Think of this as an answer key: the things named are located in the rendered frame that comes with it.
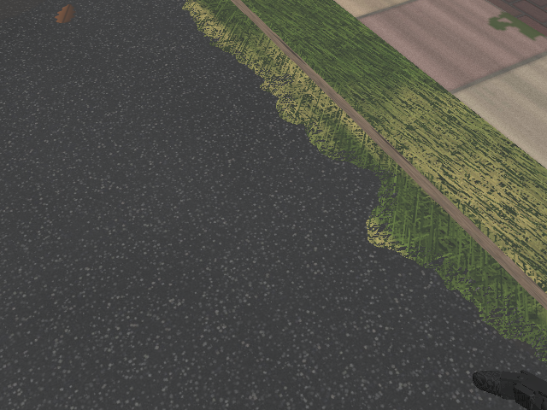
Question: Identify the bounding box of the right robot hand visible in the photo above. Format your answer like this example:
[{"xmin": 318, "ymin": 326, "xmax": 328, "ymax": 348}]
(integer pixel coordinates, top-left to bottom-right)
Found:
[{"xmin": 473, "ymin": 370, "xmax": 547, "ymax": 410}]

